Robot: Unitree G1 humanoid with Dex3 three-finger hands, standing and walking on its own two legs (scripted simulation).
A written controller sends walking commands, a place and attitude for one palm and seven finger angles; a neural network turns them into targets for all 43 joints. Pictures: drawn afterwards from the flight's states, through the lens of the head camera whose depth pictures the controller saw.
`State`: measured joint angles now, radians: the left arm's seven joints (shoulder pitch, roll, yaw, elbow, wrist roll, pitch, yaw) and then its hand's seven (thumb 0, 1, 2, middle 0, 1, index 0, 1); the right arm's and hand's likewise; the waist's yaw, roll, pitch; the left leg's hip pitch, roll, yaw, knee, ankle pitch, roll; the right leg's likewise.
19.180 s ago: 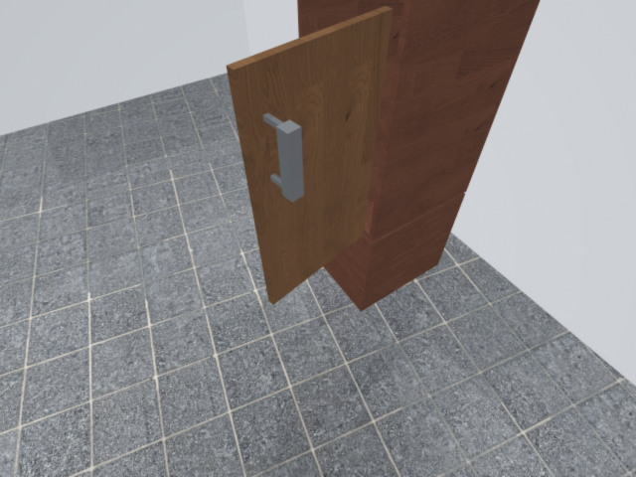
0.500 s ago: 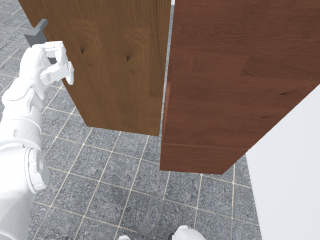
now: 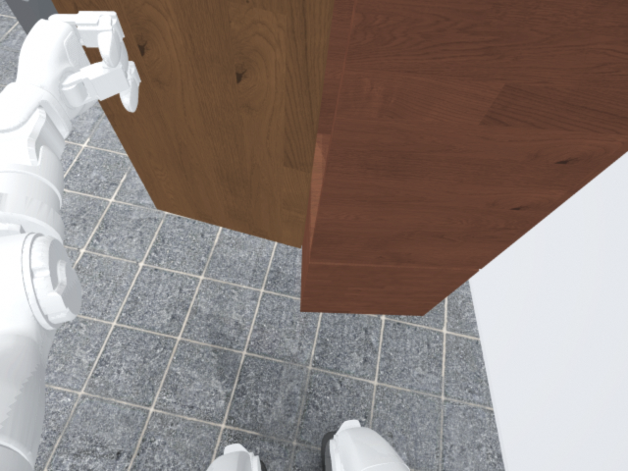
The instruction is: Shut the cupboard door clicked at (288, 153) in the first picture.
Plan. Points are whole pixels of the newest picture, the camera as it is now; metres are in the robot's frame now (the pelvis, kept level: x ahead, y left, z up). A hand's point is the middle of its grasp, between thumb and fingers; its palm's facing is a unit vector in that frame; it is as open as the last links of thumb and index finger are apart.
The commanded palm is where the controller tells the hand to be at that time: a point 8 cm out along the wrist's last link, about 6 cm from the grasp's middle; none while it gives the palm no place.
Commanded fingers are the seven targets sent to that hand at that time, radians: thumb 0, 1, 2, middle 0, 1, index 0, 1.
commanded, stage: push the door shut along its arc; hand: left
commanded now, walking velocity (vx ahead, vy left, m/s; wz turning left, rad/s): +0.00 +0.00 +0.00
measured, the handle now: (70, 40) +0.62 +0.21 +0.14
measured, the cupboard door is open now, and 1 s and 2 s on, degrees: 76 62 62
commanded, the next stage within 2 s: pull the fist back off the door in 0.56 s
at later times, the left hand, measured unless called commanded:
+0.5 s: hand (151, 48) +0.58 +0.12 +0.15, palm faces -0.35 -0.94 +0.01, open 3.1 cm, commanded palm +0.61 +0.15 +0.14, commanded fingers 0.00 0.90 0.90 -1.30 -1.50 -1.30 -1.50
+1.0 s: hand (187, 44) +0.61 +0.08 +0.13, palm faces +0.04 -1.00 +0.02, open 3.2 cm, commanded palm +0.57 +0.13 +0.14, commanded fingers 0.00 0.90 0.90 -1.30 -1.50 -1.30 -1.50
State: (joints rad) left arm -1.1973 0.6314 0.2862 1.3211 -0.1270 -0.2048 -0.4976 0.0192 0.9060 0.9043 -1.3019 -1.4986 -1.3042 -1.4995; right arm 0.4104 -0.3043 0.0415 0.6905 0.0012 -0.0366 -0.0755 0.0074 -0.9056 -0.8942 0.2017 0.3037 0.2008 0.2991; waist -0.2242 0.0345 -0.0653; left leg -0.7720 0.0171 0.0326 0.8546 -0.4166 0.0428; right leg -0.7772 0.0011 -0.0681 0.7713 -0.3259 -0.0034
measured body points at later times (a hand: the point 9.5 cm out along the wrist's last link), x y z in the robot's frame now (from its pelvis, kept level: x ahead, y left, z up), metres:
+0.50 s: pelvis +0.01 +0.00 -0.01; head +0.16 +0.01 +0.41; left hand +0.60 +0.17 +0.15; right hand -0.05 -0.28 -0.11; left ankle -0.01 +0.09 -0.70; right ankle +0.02 -0.12 -0.70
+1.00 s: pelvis +0.02 -0.01 +0.00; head +0.16 -0.01 +0.43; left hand +0.60 +0.13 +0.14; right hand -0.07 -0.24 -0.11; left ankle -0.01 +0.09 -0.70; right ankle +0.02 -0.12 -0.70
